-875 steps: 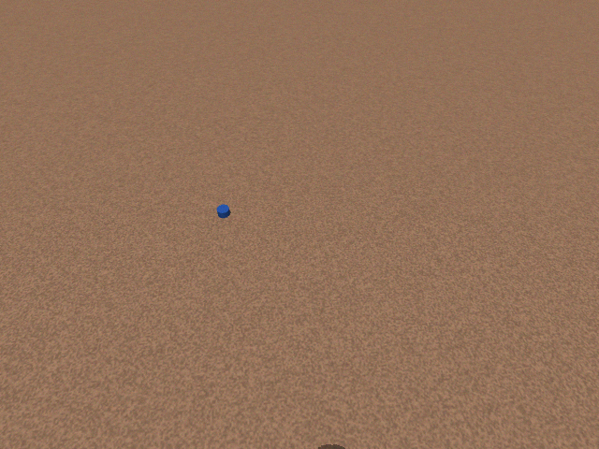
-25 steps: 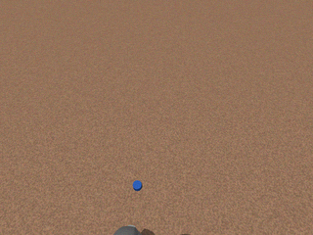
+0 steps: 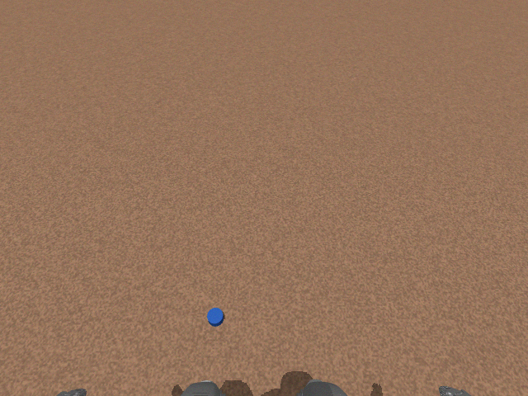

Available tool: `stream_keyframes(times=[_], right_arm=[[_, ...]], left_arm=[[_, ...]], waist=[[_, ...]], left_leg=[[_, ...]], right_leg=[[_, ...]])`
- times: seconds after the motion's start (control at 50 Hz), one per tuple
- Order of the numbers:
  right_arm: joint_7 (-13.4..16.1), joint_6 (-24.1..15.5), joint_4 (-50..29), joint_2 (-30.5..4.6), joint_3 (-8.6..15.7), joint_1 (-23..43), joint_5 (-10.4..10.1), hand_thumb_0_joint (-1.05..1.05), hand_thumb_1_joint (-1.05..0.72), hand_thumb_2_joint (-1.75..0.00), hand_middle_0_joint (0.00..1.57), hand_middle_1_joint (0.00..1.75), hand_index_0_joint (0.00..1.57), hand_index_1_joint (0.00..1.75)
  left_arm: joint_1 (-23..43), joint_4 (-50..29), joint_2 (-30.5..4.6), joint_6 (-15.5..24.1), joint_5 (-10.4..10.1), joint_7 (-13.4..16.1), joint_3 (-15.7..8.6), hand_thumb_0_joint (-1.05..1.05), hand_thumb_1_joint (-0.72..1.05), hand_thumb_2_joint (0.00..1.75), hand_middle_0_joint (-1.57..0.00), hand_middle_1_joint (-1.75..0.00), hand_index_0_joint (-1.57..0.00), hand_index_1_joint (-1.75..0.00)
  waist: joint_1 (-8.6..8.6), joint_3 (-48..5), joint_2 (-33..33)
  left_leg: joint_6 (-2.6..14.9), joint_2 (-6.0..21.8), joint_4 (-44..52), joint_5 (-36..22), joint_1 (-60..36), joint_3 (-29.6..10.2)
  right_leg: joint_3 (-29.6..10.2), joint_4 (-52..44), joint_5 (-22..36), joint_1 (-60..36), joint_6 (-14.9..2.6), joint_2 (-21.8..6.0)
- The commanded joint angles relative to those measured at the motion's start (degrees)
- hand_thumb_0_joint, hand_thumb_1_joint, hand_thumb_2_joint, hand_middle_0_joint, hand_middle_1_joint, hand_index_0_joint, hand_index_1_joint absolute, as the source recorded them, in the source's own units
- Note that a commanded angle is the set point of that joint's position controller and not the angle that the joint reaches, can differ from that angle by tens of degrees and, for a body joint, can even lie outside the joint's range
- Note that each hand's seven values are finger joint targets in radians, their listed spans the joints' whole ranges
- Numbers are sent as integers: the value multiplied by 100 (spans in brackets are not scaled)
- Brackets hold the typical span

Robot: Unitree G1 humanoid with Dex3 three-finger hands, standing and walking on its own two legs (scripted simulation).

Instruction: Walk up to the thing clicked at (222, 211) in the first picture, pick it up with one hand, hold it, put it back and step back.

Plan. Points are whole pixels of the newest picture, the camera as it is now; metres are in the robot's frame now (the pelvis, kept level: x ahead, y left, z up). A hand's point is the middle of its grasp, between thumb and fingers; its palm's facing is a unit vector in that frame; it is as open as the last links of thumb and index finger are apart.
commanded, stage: walk up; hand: left
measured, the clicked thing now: (215, 317) +0.45 +0.17 -0.73
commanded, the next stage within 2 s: none
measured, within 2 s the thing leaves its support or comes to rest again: neither
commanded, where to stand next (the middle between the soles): +0.04 +0.00 m, yaw +0 degrees
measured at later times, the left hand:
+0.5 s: hand out of the picture +0.07 +0.25 -0.13, palm faces +0.01 -0.94 -0.34, open 7.3 cm
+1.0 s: hand out of the picture +0.07 +0.28 -0.13, palm faces +0.02 -0.92 -0.40, open 7.3 cm
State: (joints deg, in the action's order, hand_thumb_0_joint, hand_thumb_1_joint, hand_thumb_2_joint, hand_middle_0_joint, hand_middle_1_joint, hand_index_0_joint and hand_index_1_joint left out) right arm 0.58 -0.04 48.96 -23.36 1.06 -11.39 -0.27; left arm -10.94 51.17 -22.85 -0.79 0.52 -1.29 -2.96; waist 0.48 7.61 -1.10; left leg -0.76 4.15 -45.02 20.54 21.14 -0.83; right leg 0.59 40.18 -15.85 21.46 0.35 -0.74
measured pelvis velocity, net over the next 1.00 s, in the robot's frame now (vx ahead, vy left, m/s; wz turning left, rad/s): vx -0.05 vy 0.01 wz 0.06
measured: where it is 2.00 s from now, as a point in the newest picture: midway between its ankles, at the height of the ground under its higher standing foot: outside the picture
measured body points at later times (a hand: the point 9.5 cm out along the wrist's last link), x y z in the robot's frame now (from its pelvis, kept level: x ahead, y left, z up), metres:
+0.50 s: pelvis -0.01 -0.01 +0.02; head +0.01 +0.00 +0.47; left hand +0.07 +0.30 -0.11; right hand +0.08 -0.30 -0.11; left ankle -0.02 +0.12 -0.71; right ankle +0.06 -0.13 -0.71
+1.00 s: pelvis -0.05 +0.01 +0.02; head +0.02 +0.01 +0.46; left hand +0.07 +0.33 -0.10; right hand +0.08 -0.32 -0.11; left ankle -0.07 +0.12 -0.69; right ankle +0.06 -0.13 -0.71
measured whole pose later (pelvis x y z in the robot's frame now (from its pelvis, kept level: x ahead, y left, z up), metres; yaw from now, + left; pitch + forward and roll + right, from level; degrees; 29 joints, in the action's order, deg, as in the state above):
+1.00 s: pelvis -0.05 +0.01 +0.02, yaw +4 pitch -1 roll +1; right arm -0.8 3.0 57.7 -24.1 3.1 -3.1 0.2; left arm 0.1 57.0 -22.0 -1.3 1.4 0.8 -2.1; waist -0.1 9.6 0.4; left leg 1.2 -2.0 -47.7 27.6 20.0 -1.3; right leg 1.1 30.3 -6.7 22.6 0.7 -4.1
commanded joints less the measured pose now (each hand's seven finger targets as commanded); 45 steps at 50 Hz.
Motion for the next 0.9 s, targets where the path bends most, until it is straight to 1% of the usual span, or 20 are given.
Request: stream_keyframes(times=[0.0,0.06,0.12,0.16,0.18,0.2,0.22,0.24,0.28,0.3,0.32,0.38,0.44,0.54,0.72,0.74,0.8,0.82,0.86,0.88], right_arm=[[186,55,-244,-1121,373,-111,-78,0,-90,-90,20,30,20,30],[147,1,38,-1068,366,-459,-138,0,-90,-90,20,30,20,30],[55,-72,186,-1010,322,-372,-11,0,-90,-90,20,30,20,30],[51,-129,314,-939,335,-533,104,0,-90,-90,20,30,20,30],[76,-176,321,-1063,362,-433,202,0,-90,-90,20,30,20,30],[58,-204,125,-1517,430,252,229,0,-90,-90,20,30,20,30],[13,-209,126,-1755,442,512,114,0,-90,-90,20,30,20,30],[-9,-234,125,-1514,389,671,130,0,-90,-90,20,30,20,30],[-8,-239,249,-1154,238,773,84,0,-90,-90,20,30,20,30],[-16,-231,351,-1104,214,582,24,0,-90,-90,20,30,20,30],[-31,-199,439,-1071,181,490,11,0,-90,-90,20,30,20,30],[-54,-135,625,-1051,175,589,76,0,-90,-90,20,30,20,30],[-79,-147,782,-1001,118,643,51,0,-90,-90,20,30,20,30],[-82,-169,1029,-957,114,654,-8,0,-90,-90,20,30,20,30],[-93,-136,1290,-929,114,854,14,0,-90,-90,20,30,20,30],[-80,-22,1276,-1259,245,954,0,0,-90,-90,20,30,20,30],[-44,82,1094,-1038,274,799,-80,0,-90,-90,20,30,20,30],[-32,123,1008,-1032,311,740,-56,0,-90,-90,20,30,20,30],[-58,255,880,-955,365,554,11,0,-90,-90,20,30,20,30],[-76,316,822,-941,370,339,41,0,-90,-90,20,30,20,30]], left_arm=[[23,-436,-1699,197,44,145,-405,0,90,90,-20,-30,-20,-30],[446,-463,-1497,172,112,225,-328,0,90,90,-20,-30,-20,-30],[290,-379,-1413,150,117,232,-286,0,90,90,-20,-30,-20,-30],[409,-345,-1393,110,15,212,-224,0,90,90,-20,-30,-20,-30],[320,-321,-1132,99,-47,206,-132,0,90,90,-20,-30,-20,-30],[226,-294,-783,94,-117,190,-27,0,90,90,-20,-30,-20,-30],[505,-83,-1175,98,-78,260,-178,0,90,90,-20,-30,-20,-30],[440,-27,-1163,135,-52,232,-152,0,90,90,-20,-30,-20,-30],[455,136,-987,238,-74,172,-99,0,90,90,-20,-30,-20,-30],[474,195,-1107,274,-84,162,-111,0,90,90,-20,-30,-20,-30],[524,247,-1185,294,-69,165,-102,0,90,90,-20,-30,-20,-30],[785,377,-1072,259,-72,131,8,0,90,90,-20,-30,-20,-30],[821,614,-1081,288,-68,120,20,0,90,90,-20,-30,-20,-30],[816,886,-1026,371,-73,120,55,0,90,90,-20,-30,-20,-30],[925,1139,-944,356,-56,134,42,0,90,90,-20,-30,-20,-30],[968,1031,-1309,280,-108,183,-115,0,90,90,-20,-30,-20,-30],[722,893,-1390,207,-131,237,-203,0,90,90,-20,-30,-20,-30],[734,778,-1467,175,-96,249,-239,0,90,90,-20,-30,-20,-30],[997,504,-1567,113,-8,292,-272,0,90,90,-20,-30,-20,-30],[1074,354,-1572,97,52,303,-293,0,90,90,-20,-30,-20,-30]], waist=[[-137,-888,1091],[18,-1018,1279],[-156,-1302,1226],[54,-1277,1049],[9,-1258,553],[-237,-990,-652],[-111,-786,-718],[-255,-762,-393],[-287,-919,-276],[-215,-995,-356],[-167,-1025,-383],[-124,-774,-265],[-128,-599,50],[-63,-990,210],[-91,-972,192],[-122,-437,201],[-127,-1127,458],[-133,-1314,645],[-138,-1320,1222],[-89,-1294,1148]], left_leg=[[284,-526,-1833,1584,254,-413],[225,-527,-1573,1015,266,-246],[131,-465,89,851,20,208],[230,-495,1619,-53,-826,146],[366,-36,2102,-239,-1191,-713],[841,976,2339,-427,-1030,-2301],[1336,1422,2265,-715,-38,-2519],[1285,1174,2021,-1085,75,-1984],[618,420,1590,-1546,-129,-833],[429,236,1564,-1430,-86,-699],[376,169,1713,-791,-28,-728],[431,238,2286,305,-351,-850],[399,203,2443,153,-332,-786],[315,127,2383,-987,-1124,-515],[271,217,2838,-1096,-1229,-521],[233,156,2309,-2269,-996,-489],[182,-130,1411,-2349,-1093,-234],[157,-298,952,-1975,-1003,-89],[153,-716,-466,722,-569,-34],[179,-610,-974,1141,-593,-259]], right_leg=[[-2519,-1583,2108,-268,-1602,-2042],[-1456,-1220,1672,-419,-1269,-1394],[-1282,-940,1111,-938,-1176,-1219],[-1188,-478,1168,-444,-924,-1203],[-1084,-47,1073,33,-638,-1062],[-410,267,22,672,-184,-299],[-308,474,-1338,-89,-158,-190],[-331,246,-1002,-559,-179,-216],[-369,-783,705,-1040,-273,-343],[-558,-897,1264,-1283,-349,-456],[-736,-1049,961,-1308,-409,-622],[-643,-1333,-141,-820,-325,-569],[-728,-1752,-175,-920,-287,-596],[-724,-2049,994,-1152,-242,-757],[-598,-2352,859,-1380,-114,-729],[-611,-1884,2407,-995,-201,-821],[-729,-1698,3475,-1284,-533,-1143],[-963,-1793,3488,-1337,-764,-1397],[-1606,-2054,3215,-1042,-1382,-2102],[-1635,-2016,2907,-687,-1513,-2233]])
